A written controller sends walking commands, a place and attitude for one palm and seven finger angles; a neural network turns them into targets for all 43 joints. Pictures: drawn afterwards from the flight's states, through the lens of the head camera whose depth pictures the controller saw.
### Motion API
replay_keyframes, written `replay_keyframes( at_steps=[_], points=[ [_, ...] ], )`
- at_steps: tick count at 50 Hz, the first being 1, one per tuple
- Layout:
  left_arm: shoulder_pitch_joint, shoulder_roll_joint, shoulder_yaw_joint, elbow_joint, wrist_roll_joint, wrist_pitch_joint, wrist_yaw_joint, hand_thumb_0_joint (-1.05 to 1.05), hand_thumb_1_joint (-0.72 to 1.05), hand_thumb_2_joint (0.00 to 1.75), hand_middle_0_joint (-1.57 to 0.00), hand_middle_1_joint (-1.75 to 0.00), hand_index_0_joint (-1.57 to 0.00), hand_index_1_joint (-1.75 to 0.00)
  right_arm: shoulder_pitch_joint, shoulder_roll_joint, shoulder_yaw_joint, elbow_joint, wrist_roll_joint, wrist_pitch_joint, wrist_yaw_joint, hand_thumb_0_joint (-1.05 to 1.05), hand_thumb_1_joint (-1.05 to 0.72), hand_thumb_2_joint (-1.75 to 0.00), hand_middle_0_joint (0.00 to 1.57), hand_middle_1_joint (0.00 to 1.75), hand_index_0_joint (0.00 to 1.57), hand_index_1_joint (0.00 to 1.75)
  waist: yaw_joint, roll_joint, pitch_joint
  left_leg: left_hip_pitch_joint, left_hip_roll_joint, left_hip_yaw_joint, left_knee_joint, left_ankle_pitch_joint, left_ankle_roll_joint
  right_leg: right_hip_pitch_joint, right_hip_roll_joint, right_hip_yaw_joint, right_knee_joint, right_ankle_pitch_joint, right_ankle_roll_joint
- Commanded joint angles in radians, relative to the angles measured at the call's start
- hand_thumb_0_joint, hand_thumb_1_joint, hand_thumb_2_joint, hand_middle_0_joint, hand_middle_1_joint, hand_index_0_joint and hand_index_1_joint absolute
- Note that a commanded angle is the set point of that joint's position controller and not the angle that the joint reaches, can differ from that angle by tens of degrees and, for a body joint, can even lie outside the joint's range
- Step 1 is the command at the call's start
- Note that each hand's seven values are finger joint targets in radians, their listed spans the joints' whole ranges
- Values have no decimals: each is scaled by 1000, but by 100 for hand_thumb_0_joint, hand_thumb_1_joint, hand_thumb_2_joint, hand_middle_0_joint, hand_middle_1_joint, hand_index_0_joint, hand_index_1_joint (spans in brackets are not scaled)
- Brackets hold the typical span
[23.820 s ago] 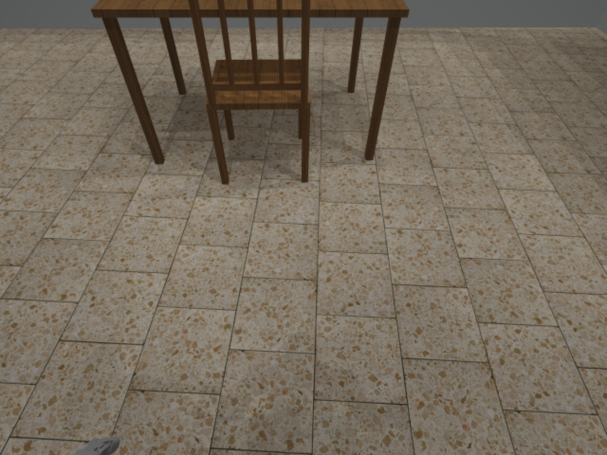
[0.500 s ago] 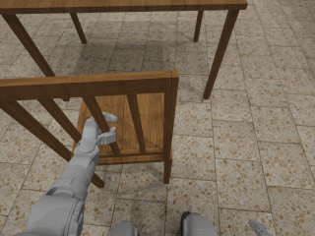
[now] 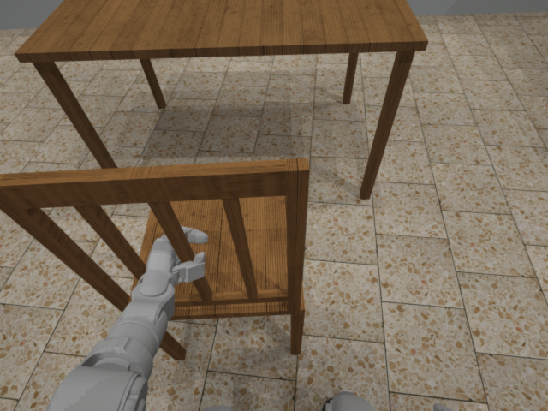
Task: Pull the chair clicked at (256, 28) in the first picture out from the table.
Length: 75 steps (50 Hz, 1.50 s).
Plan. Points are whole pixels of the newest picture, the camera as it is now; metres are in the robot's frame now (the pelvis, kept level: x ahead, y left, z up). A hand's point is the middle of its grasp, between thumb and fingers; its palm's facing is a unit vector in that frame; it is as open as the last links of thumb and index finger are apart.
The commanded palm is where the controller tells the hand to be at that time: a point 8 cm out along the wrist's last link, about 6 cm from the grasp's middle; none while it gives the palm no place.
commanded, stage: step backward, pulling the chair out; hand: left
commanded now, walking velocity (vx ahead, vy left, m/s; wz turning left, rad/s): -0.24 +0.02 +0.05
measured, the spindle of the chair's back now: (188, 258) +0.36 +0.18 -0.05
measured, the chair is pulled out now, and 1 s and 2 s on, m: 0.52 0.52 0.52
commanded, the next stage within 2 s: stop walking, hand still on the chair in 1.16 s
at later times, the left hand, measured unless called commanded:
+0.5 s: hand (198, 264) +0.35 +0.16 -0.04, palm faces +0.08 -0.97 -0.21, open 5.5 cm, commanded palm +0.35 +0.20 -0.03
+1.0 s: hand (198, 264) +0.35 +0.16 -0.04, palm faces +0.08 -0.97 -0.21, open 5.5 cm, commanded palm +0.35 +0.20 -0.04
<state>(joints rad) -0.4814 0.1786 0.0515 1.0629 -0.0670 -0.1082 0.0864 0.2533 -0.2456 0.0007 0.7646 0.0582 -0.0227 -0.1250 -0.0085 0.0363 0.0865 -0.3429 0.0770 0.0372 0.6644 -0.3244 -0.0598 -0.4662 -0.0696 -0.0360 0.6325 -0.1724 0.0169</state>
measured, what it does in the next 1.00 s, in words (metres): stands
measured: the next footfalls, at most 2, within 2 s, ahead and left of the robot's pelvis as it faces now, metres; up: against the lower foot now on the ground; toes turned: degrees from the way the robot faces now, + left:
none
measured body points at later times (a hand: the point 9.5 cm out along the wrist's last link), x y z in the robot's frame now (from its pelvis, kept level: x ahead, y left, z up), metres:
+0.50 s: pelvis +0.00 +0.00 +0.00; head +0.05 -0.02 +0.45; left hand +0.34 +0.21 -0.03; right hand +0.11 -0.25 -0.14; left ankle +0.01 +0.16 -0.72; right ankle +0.10 -0.13 -0.72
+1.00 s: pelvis +0.00 +0.00 +0.00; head +0.04 -0.02 +0.45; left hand +0.34 +0.21 -0.03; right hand +0.10 -0.25 -0.13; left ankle +0.01 +0.16 -0.72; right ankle +0.10 -0.13 -0.72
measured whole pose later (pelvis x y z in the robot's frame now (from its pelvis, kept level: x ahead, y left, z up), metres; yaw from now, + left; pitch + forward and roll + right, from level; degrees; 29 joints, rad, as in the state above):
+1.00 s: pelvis +0.00 +0.00 +0.00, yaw +0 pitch +0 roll +1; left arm -0.49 0.18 0.04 1.06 -0.06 -0.09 0.09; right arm 0.25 -0.24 0.00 0.75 0.06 0.00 -0.12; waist -0.01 0.03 0.09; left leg -0.33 0.07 0.03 0.65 -0.32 -0.06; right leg -0.45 -0.07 -0.04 0.62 -0.17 0.02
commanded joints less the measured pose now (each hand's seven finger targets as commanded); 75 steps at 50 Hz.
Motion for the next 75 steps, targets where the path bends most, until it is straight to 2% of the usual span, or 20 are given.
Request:
replay_keyframes(
  at_steps=[1, 3, 8, 15, 19, 23, 28, 33, 35, 37, 41, 45, 53, 54, 57, 63, 64, 68, 71, 75],
  points=[
    [-330, 210, 27, -171, 8, -40, 23, 0, 90, 90, -50, -145, -50, -145, 10, -144, -41, -98, 4, -24, -12, 0, -90, -90, 20, 30, 20, 30, 6, -101, -329, 82, 66, -81, -67, 22, 61, 133, -156, 156, -159, -42, -70],
    [-331, 216, 33, -176, 8, -40, 26, 0, 90, 90, -50, -145, -50, -145, 2, -135, -38, -99, 5, -21, -12, 0, -90, -90, 20, 30, 20, 30, 6, -132, -330, 97, 50, -71, -54, -18, 60, 120, -176, 171, -193, -84, -72],
    [-345, 203, 25, -185, 11, -37, 27, 0, 90, 90, -50, -145, -50, -145, -18, -139, -31, -111, 3, -13, -15, 0, -90, -90, 20, 30, 20, 30, 13, -102, -322, 95, 69, -94, -105, 40, 71, 137, -152, 131, -172, -100, -54],
    [-341, 171, 2, -195, 14, -36, 24, 0, 90, 90, -50, -145, -50, -145, -19, -145, -36, -118, -1, -4, -13, 0, -90, -90, 20, 30, 20, 30, 18, 35, -307, 67, 138, -137, -175, 187, 87, 185, -83, 66, -59, 11, -33],
    [-342, 173, -2, -204, 11, -40, 22, 0, 90, 90, -50, -145, -50, -145, -4, -145, -43, -113, 2, -4, -11, 0, -90, -90, 20, 30, 20, 30, 8, 14, -317, 78, 131, -122, -146, 200, 79, 198, -87, 70, -65, 78, -44],
    [-340, 191, 16, -202, 11, -42, 25, 0, 90, 90, -50, -145, -50, -145, -11, -133, -40, -115, 3, -5, -10, 0, -90, -90, 20, 30, 20, 30, 8, -90, -336, 90, 85, -83, -84, 95, 59, 162, -139, 127, -119, 42, -62],
    [-339, 214, 31, -181, 8, -34, 28, 0, 90, 90, -50, -145, -50, -145, -9, -135, -35, -106, 5, -4, -10, 0, -90, -90, 20, 30, 20, 30, 8, -135, -335, 98, 51, -76, -56, 9, 57, 144, -182, 158, -186, -47, -74],
    [-349, 197, 21, -181, 8, -34, 28, 0, 90, 90, -50, -145, -50, -145, -19, -139, -32, -110, 5, -4, -12, 0, -90, -90, 20, 30, 20, 30, 14, -110, -317, 89, 76, -96, -108, 34, 71, 143, -148, 129, -173, -115, -52],
    [-337, 199, 20, -176, 10, -31, 28, 0, 90, 90, -50, -145, -50, -145, -9, -146, -36, -104, 4, -4, -12, 0, -90, -90, 20, 30, 20, 30, 15, -39, -300, 87, 94, -109, -142, 62, 80, 146, -125, 114, -153, -104, -45],
    [-344, 187, 17, -186, 12, -36, 28, 0, 90, 90, -50, -145, -50, -145, -19, -140, -35, -113, 4, -4, -12, 0, -90, -90, 20, 30, 20, 30, 18, -50, -313, 85, 105, -111, -145, 93, 79, 159, -114, 100, -129, -79, -39],
    [-346, 181, 9, -182, 13, -36, 26, 0, 90, 90, -50, -145, -50, -145, -14, -147, -38, -113, 3, -3, -10, 0, -90, -90, 20, 30, 20, 30, 17, 5, -296, 62, 123, -125, -157, 132, 82, 171, -95, 84, -94, -32, -41],
    [-337, 192, 14, -186, 12, -36, 24, 0, 90, 90, -50, -145, -50, -145, 2, -147, -43, -106, 5, -5, -9, 0, -90, -90, 20, 30, 20, 30, 13, -13, -305, 73, 108, -105, -132, 94, 74, 161, -108, 105, -112, -20, -51],
    [-343, 214, 32, -177, 10, -32, 28, 0, 90, 90, -50, -145, -50, -145, -5, -135, -37, -105, 6, -6, -10, 0, -90, -90, 20, 30, 20, 30, 9, -120, -323, 96, 63, -81, -75, 14, 61, 139, -162, 154, -181, -64, -65],
    [-338, 223, 29, -167, 6, -27, 27, 0, 90, 90, -50, -145, -50, -145, 10, -146, -41, -95, 6, -5, -13, 0, -90, -90, 20, 30, 20, 30, 3, -91, -312, 94, 67, -92, -84, 20, 66, 147, -161, 150, -189, -55, -68],
    [-347, 206, 26, -176, 10, -29, 28, 0, 90, 90, -50, -145, -50, -145, -12, -139, -34, -109, 6, -4, -12, 0, -90, -90, 20, 30, 20, 30, 13, -114, -308, 85, 73, -97, -104, 21, 69, 137, -148, 134, -176, -105, -55],
    [-360, 184, 14, -196, 16, -37, 28, 0, 90, 90, -50, -145, -50, -145, -22, -139, -36, -117, 3, -2, -11, 0, -90, -90, 20, 30, 20, 30, 17, -17, -308, 79, 123, -121, -154, 130, 79, 161, -99, 90, -96, -28, -36],
    [-273, 190, 19, -372, 24, -47, 30, 0, 90, 90, -50, -145, -50, -145, -23, -136, -50, -158, -8, 1, -2, 0, -90, -90, 20, 30, 20, 30, 15, 43, -322, 72, 127, -158, -185, 141, 90, 217, -83, 90, -98, -14, -40],
    [-187, 163, 7, -465, 26, -20, 40, 0, 90, 90, -50, -145, -50, -145, -54, -114, -38, -186, -8, 16, 4, 0, -90, -90, 20, 30, 20, 30, 15, -17, -313, 69, 92, -100, -179, 30, 77, 246, -83, 107, -152, -88, -40],
    [-132, 177, 17, -491, 30, -3, 44, 0, 90, 90, -50, -145, -50, -145, -56, -110, -36, -187, -10, 20, 3, 0, -90, -90, 20, 30, 20, 30, 9, -17, -303, 99, 67, -72, -188, -20, 74, 238, -90, 121, -199, -121, -42],
    [-69, 174, 20, -511, 33, 13, 48, 0, 90, 90, -50, -145, -50, -145, -59, -111, -37, -183, -12, 25, -2, 0, -90, -90, 20, 30, 20, 30, 4, -24, -307, 136, 65, -63, -210, 49, 72, 273, -81, 111, -207, -37, -40]
  ],
)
